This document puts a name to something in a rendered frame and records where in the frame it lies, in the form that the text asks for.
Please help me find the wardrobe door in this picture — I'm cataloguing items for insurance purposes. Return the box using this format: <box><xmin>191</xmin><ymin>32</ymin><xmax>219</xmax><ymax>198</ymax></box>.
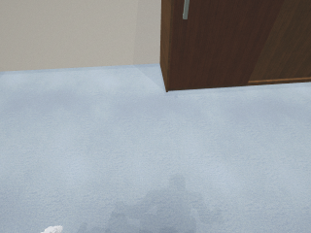
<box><xmin>168</xmin><ymin>0</ymin><xmax>285</xmax><ymax>88</ymax></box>
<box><xmin>249</xmin><ymin>0</ymin><xmax>311</xmax><ymax>81</ymax></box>

